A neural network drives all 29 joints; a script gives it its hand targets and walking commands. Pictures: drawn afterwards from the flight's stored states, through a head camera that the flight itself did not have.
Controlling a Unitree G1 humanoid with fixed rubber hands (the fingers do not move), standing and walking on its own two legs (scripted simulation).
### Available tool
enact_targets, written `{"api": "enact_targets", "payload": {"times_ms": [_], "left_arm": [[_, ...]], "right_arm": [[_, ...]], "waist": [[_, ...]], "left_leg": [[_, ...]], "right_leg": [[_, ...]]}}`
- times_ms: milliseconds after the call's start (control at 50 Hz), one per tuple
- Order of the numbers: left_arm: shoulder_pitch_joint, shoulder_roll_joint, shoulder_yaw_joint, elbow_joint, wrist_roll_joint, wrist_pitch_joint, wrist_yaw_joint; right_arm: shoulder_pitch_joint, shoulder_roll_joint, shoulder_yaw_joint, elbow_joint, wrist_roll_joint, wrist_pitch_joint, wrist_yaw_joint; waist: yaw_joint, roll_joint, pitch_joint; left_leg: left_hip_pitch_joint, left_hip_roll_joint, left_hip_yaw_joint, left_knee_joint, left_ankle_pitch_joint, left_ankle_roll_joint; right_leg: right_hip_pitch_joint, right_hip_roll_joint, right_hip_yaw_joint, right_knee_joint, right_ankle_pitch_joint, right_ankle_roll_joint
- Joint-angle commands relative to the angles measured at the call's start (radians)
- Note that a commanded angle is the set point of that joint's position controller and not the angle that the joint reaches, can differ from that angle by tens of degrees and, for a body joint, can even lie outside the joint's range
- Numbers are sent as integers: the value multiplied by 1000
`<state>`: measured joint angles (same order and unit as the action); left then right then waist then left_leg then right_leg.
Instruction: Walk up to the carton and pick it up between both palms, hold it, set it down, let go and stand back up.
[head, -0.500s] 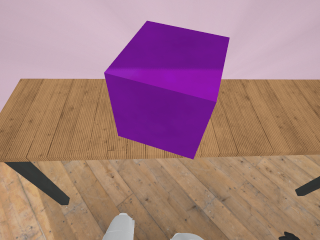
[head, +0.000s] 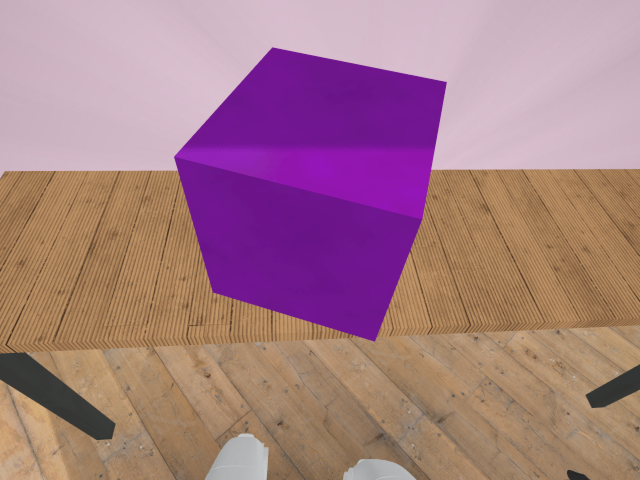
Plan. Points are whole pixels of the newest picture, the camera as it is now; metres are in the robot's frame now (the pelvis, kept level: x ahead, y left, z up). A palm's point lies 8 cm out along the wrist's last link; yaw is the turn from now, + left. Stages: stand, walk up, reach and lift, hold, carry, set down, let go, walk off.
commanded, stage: walk up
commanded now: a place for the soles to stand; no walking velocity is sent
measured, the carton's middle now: (323, 193) +0.49 +0.01 +0.07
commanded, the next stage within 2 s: none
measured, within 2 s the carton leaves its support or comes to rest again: neither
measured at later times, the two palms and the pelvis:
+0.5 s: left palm out of the picture +0.13 +0.29 -0.10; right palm out of the picture +0.12 -0.34 -0.07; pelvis +0.04 -0.02 -0.01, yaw +1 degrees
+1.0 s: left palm out of the picture +0.13 +0.28 -0.10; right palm (596, 467) +0.15 -0.35 -0.07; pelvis +0.04 -0.03 +0.00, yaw +2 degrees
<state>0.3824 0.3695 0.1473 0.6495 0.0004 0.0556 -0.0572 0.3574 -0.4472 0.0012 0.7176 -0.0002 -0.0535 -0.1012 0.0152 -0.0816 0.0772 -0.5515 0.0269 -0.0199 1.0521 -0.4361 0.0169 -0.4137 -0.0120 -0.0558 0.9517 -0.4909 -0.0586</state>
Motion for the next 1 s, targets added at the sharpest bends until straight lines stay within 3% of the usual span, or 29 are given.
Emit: {"api": "enact_targets", "payload": {"times_ms": [0, 60, 120, 140, 180, 200, 220, 240, 260, 340, 380, 400, 420, 440, 480, 560, 580, 620, 640, 660, 680, 720, 780, 800, 820, 840, 860, 880, 980], "left_arm": [[-113, 329, 69, -33, 41, -76, 44], [-4, 291, 55, -30, 40, -80, 47], [48, 288, 50, -35, 35, -71, 54], [38, 285, 47, -42, 33, -67, 54], [-69, 278, 34, -68, 13, -57, 51], [-95, 244, 20, -79, 2, -57, 50], [-96, 190, 7, -92, -5, -56, 46], [-104, 218, 19, -82, -2, -38, 52], [-116, 257, 25, -62, 13, -24, 53], [-2, 260, 42, 37, 25, -27, 26], [76, 240, 51, 79, 31, -41, 26], [113, 264, 58, 88, 51, -50, 36], [20, 343, 58, 44, 55, -63, 42], [-97, 368, 64, 18, 39, -74, 47], [-162, 342, 58, 6, 32, -79, 56], [-81, 291, 41, -17, 35, -73, 60], [-79, 291, 39, -25, 31, -69, 61], [-152, 285, 30, -58, 11, -58, 58], [-171, 247, 16, -73, 0, -57, 56], [-160, 204, 8, -86, -7, -55, 56], [-193, 233, 18, -72, -3, -36, 63], [-162, 256, 20, -39, 11, -30, 51], [-11, 235, 30, 45, 14, -38, 34], [31, 226, 36, 72, 22, -47, 34], [58, 263, 45, 75, 45, -58, 44], [-31, 354, 53, 38, 43, -73, 51], [-118, 366, 52, 18, 34, -79, 50], [-156, 360, 52, 10, 31, -81, 54], [-128, 296, 34, -12, 31, -80, 61]], "right_arm": [[29, -265, -100, 59, -10, -33, 4], [32, -222, -84, 62, -6, -34, 17], [9, -191, -71, 40, -5, -44, 14], [23, -180, -69, 40, -4, -50, 14], [136, -178, -80, 74, -11, -64, 10], [198, -221, -99, 85, -28, -70, 2], [220, -314, -127, 58, -44, -74, -8], [184, -379, -135, 30, -29, -66, -4], [108, -393, -138, 23, -27, -57, -4], [-76, -322, -111, -8, -46, -43, -6], [-82, -285, -101, -7, -50, -33, 4], [-49, -218, -81, -1, -44, -25, 8], [-33, -131, -60, -11, -25, -21, 5], [-128, -214, -80, -4, -29, -18, -10], [-68, -245, -89, 30, -8, -27, -3], [-9, -202, -78, 38, -2, -36, 13], [-4, -189, -76, 37, -2, -40, 12], [87, -188, -84, 63, -11, -54, 10], [144, -239, -105, 69, -28, -62, 2], [143, -340, -127, 36, -32, -63, -1], [125, -367, -130, 28, -22, -56, 1], [-14, -361, -128, 7, -34, -47, -10], [-136, -298, -101, -14, -41, -33, -2], [-122, -266, -92, -11, -40, -26, 6], [-84, -197, -74, -10, -33, -20, 10], [-85, -151, -63, -16, -20, -15, 7], [-146, -228, -81, -1, -17, -10, -6], [-120, -245, -86, 16, -8, -12, -3], [-36, -205, -80, 37, -3, -31, 19]], "waist": [[20, -15, 96], [52, -55, 11], [73, -89, -69], [65, -92, -94], [-25, -37, -136], [-68, 44, -155], [-86, 269, -188], [-75, 318, -197], [-45, 229, -119], [47, 270, 1], [93, 208, -75], [118, 10, -63], [90, -251, 19], [82, -28, 62], [30, 17, 88], [34, -74, -59], [32, -68, -85], [-38, -8, -128], [-74, 96, -157], [-86, 323, -206], [-79, 291, -207], [-18, 227, -73], [70, 276, -50], [87, 216, -88], [101, 9, -83], [85, -191, -17], [74, -11, 6], [50, 32, 32], [23, -57, -85]], "left_leg": [[-261, -7, -52, 109, 17, 10], [-223, -2, 29, 3, -16, 21], [-151, -9, 88, -119, -39, 26], [-80, -18, 103, -178, -19, 34], [245, -55, 134, -379, 218, 55], [394, -34, 29, -400, 265, 83], [476, 188, -380, -469, 356, 177], [342, 387, -706, -607, 278, 340], [202, 391, -713, -634, 24, 372], [-76, 248, -486, -578, -184, 232], [-114, 171, -356, -423, -129, 163], [-215, 82, -200, -165, -71, 98], [-364, -87, -38, 66, -164, 32], [-326, -68, -137, 122, -110, 23], [-247, -30, -79, 89, -75, 21], [-107, -22, 70, -54, -86, 39], [-50, -24, 87, -127, -44, 42], [236, -49, 108, -353, 219, 60], [383, 16, -64, -370, 369, 98], [420, 267, -509, -458, 549, 252], [325, 373, -697, -539, 453, 372], [125, 338, -620, -520, 187, 357], [-36, 210, -411, -460, 92, 214], [-65, 155, -326, -360, 83, 166], [-163, 61, -185, -113, 107, 95], [-311, -97, -62, 49, -116, 38], [-254, -67, -142, 104, -136, 29], [-229, -48, -116, 107, -120, 26], [-62, -21, 50, -60, -91, 35]], "right_leg": [[107, -258, 519, -624, -150, -14], [265, -235, 382, -461, 390, -51], [351, -237, 303, -325, 770, -99], [322, -233, 275, -286, 816, -107], [108, -168, 148, -127, 786, -84], [-43, -129, 113, 15, 730, -50], [-227, -37, 39, 219, 450, 17], [-238, 20, 84, 296, -167, 54], [-205, -18, 147, 323, -249, 59], [-26, -49, 116, 123, -96, 20], [183, -24, 95, -162, -18, 15], [256, -70, 227, -394, -177, 7], [160, -297, 644, -618, -242, -42], [68, -393, 724, -688, -158, -52], [106, -324, 559, -566, 164, -38], [260, -260, 326, -314, 833, -79], [256, -247, 287, -268, 875, -86], [87, -171, 155, -104, 799, -58], [-66, -118, 108, 53, 714, -18], [-208, -6, 40, 282, 297, 60], [-202, 5, 122, 307, -210, 66], [-160, -52, 164, 279, -207, 49], [54, -41, 95, -31, -36, 15], [174, -20, 84, -190, 13, 17], [246, -97, 255, -416, -84, 6], [175, -333, 633, -606, -74, -43], [104, -398, 685, -631, 7, -62], [114, -374, 621, -585, 112, -62], [233, -274, 341, -320, 766, -94]]}}
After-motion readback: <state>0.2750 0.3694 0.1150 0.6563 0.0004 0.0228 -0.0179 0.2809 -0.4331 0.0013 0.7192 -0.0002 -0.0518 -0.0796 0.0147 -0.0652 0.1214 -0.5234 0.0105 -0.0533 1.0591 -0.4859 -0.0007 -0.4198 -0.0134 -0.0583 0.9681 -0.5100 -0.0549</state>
